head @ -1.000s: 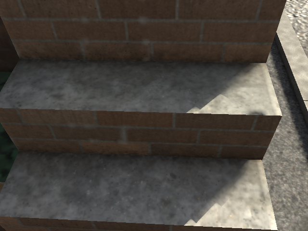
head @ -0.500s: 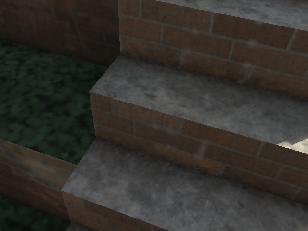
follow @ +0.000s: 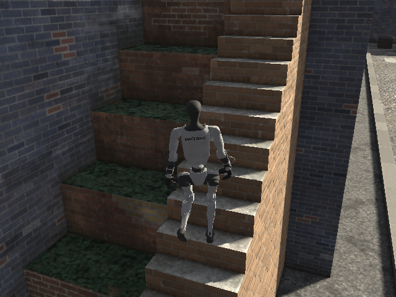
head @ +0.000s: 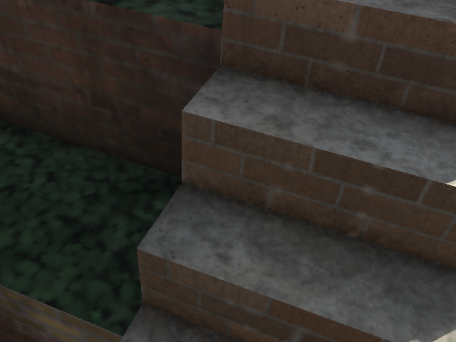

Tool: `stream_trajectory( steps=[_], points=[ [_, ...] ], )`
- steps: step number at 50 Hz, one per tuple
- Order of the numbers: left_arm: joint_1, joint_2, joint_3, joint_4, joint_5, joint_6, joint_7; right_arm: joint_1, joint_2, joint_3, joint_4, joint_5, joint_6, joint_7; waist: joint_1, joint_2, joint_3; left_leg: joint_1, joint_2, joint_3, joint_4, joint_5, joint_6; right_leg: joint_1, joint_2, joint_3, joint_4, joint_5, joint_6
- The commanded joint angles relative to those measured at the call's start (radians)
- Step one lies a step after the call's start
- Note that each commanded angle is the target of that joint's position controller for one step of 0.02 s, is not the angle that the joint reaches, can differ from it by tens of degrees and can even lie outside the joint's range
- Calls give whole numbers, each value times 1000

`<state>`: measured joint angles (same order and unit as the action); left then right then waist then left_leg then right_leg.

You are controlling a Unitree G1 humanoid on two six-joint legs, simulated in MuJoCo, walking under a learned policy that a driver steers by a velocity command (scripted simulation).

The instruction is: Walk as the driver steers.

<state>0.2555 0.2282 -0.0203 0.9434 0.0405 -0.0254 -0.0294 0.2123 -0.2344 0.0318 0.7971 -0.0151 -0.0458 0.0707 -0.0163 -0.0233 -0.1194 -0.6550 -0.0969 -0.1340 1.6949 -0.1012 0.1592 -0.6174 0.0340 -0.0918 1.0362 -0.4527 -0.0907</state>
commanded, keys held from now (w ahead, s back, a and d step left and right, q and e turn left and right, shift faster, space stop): w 0.06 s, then w+e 0.94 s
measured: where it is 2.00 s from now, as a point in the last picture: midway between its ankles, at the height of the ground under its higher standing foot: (264, 297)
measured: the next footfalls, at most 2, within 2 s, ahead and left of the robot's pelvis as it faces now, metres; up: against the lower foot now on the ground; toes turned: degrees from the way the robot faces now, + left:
left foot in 0.26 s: +0.15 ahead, +0.21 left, +0.00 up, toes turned -1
right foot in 0.82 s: +0.33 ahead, -0.17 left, +0.21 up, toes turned -22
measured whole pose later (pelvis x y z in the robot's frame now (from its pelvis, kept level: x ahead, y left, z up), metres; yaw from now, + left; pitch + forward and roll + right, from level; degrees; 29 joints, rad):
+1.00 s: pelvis +0.21 -0.05 +0.23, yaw -29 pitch +0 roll +3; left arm 0.34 0.18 -0.03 0.90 0.02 0.05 -0.04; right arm 0.08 -0.23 0.01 0.67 -0.06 -0.11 0.11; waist -0.06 0.01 -0.10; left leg -0.81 -0.01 -0.04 1.93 0.05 0.16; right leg -0.66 0.12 0.06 0.99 -0.41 -0.08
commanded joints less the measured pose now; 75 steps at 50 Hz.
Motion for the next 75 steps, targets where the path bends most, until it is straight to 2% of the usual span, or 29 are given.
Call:
stream_trajectory(
  steps=[1, 6, 10, 12, 13, 14, 15, 16, 17, 18, 20, 22, 30, 34, 35, 37, 38, 39, 40, 41, 42, 43, 45, 47, 52, 55, 60, 64, 75],
  points=[
    [-162, -96, -31, -26, -10, -46, -8, 52, 47, 30, -94, 6, -10, 14, -144, 25, 158, -169, 20, -39, 218, 24, -25, -158, -194, 328, -454, -216, -113],
    [-91, 54, 4, -72, -30, -60, 17, 32, 20, 38, -132, 5, -1, -35, -99, -34, 78, -172, 128, 120, -64, 29, -118, -101, -211, 326, -483, -242, -168],
    [27, 72, 33, -133, -28, -46, 55, -163, 44, 53, -229, 7, -15, -48, 48, -111, 16, -310, 211, 40, -320, -52, -150, 134, -268, 554, -396, -241, -173],
    [11, 115, 50, -146, -86, 1, 60, -50, 49, 57, -181, 34, -11, -42, -2, -112, -6, 166, 98, 300, -892, -370, -168, -34, -125, 314, -420, -266, -133],
    [12, 66, 42, -156, -82, 24, 73, 38, 14, 35, -120, 60, 5, -60, -32, -110, 3, 417, 105, 258, -1177, -325, -164, -131, -93, 302, -344, -275, -93],
    [-7, -8, 22, -151, -28, 18, 48, 168, -14, -3, -32, 59, 22, -59, -62, 75, -1, 596, 65, 316, -1102, -109, -199, -199, -50, 190, -107, -244, -88],
    [-86, -121, -6, -217, -64, -16, 15, 351, -168, -48, -16, -23, -2, -61, -137, 320, -57, 808, 411, -303, -1256, -302, -15, -513, 103, 122, 322, -16, 5],
    [-90, -139, -2, -198, -89, -41, -1, 409, -156, -39, -25, -104, -35, -75, -151, 230, -185, 760, 595, -759, -1382, -390, 83, -533, 113, 270, 837, 94, 33],
    [-108, -99, 6, -217, -80, -51, -15, 269, -94, -13, -69, -107, -39, -92, -84, 127, -124, 648, 602, -702, -1381, -280, 64, -561, 91, 334, 1170, 180, 59],
    [-146, -73, 0, -281, -70, -45, -25, 149, -64, -8, -97, -60, -37, -98, -17, 138, -40, 570, 544, -454, -1345, -278, 19, -570, 33, 261, 1206, 223, 66],
    [-190, -44, -11, -353, -44, -48, -34, 147, 36, 11, -70, -42, -24, -116, 1, 109, 88, 448, 430, -181, -1326, -261, 21, -516, 10, 246, 1097, 243, 66],
    [-200, -27, -5, -366, -60, -43, -54, 210, 72, 15, -38, -42, -49, -110, -8, 101, 156, 447, 406, -81, -1360, -272, 17, -510, 25, 215, 1001, 236, 40],
    [-301, -88, -21, -467, -78, 3, -36, 354, 2, -2, 11, -73, -65, -131, -34, 83, 238, 720, 517, 71, -1462, -42, 24, -885, 7, 236, 1460, 83, 62],
    [-405, -57, -35, -570, -73, 36, -36, 256, -55, -18, -3, -60, -47, -152, 19, 92, 280, 534, 453, 249, -1597, -80, -25, -790, -85, 129, 1225, 88, 85],
    [-453, -66, -43, -590, -65, 42, -37, 247, -61, -20, 9, -72, -33, -154, 15, 113, 254, 469, 439, 288, -1653, -28, -29, -659, -108, 66, 1127, 169, 83],
    [-453, -101, -77, -603, -83, 29, -40, 195, -147, -38, 33, -18, 0, -149, 80, 197, 153, 271, 356, 443, -1729, 525, -23, -89, -62, -84, 545, -1, -20],
    [-443, -39, -57, -600, -84, 27, -30, 312, -155, -38, 73, 2, 13, -141, 65, 215, 87, 372, 341, 432, -1561, 1099, -2, 65, 16, -145, 415, -141, -56],
    [-175, 30, 2, -503, -57, 27, -18, 299, -221, -57, 83, 19, 17, -125, 167, 386, -99, 521, 433, 365, -1351, 1860, 63, 264, 114, -166, 471, -207, -58],
    [-49, 121, 43, -450, -56, 29, -19, 206, -327, -93, 48, 27, 21, -104, 252, 401, -170, 614, 423, 334, -1167, 1885, 63, 350, 111, -10, 160, -114, -55],
    [-21, 214, 83, -372, -51, 39, -8, 304, -198, -71, -7, 22, -20, -72, 109, 104, -238, 165, 312, 237, -791, 1396, -7, 694, -13, 449, -62, -130, -181],
    [133, 319, 119, -282, -23, 71, 22, 196, -149, -55, -6, 20, -60, -33, 112, -243, -438, 108, 106, 152, -413, 262, -49, 694, -136, 963, -548, -389, -184],
    [150, 267, 86, -209, 4, 87, 26, 89, -107, -68, -52, 23, -72, 12, 69, -270, -413, 47, 57, -18, -29, 136, -26, 526, -146, 1045, -721, -590, -74],
    [4, 35, 23, -185, 3, 77, 2, -159, 58, -12, -175, -30, -82, 38, -17, -83, -84, -145, 57, 16, 243, 112, 7, 105, -112, 772, -513, -567, -36],
    [-108, -67, -4, -144, -32, 55, -21, -25, 75, -3, -136, -61, -69, 52, -134, -43, 28, -195, 103, 40, 263, 128, 13, -39, -24, 546, -407, -395, 19],
    [-45, -28, -21, -114, -19, 30, -11, -71, 101, 48, -145, -33, -60, 3, -102, -42, 95, -493, 100, 91, 403, 128, -21, 5, -61, 556, -533, -210, 17],
    [-134, -8, -35, -181, 34, 47, 14, -70, 98, 42, -139, -25, -32, -50, -84, -75, 87, -593, 58, 120, 587, 144, -94, -10, -71, 621, -609, -191, 49],
    [-117, 40, -44, -195, 40, 30, 25, -5, 116, 47, -81, -23, -24, -82, -23, -137, 29, -744, 40, 131, 650, 160, -136, 192, -102, 681, -632, -151, 87],
    [-23, 70, -30, -141, 16, 38, 42, -15, 120, 56, -30, 12, -44, -84, 35, -143, 33, -933, 28, 108, 639, 96, -139, 447, -168, 700, -642, -109, 102],
    [-38, 47, -28, -31, -23, 12, 33, -98, 151, 111, -130, 18, -75, -121, 8, -149, 101, -1138, 114, 157, 681, -3, -178, 381, -245, 664, -759, -107, -68]
  ],
)
Keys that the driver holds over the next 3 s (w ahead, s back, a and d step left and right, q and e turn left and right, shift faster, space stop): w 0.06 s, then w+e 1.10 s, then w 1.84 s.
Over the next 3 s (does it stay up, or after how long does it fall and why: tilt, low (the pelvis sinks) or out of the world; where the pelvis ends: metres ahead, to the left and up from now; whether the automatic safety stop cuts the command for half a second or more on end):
stays up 0.82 -0.26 0.76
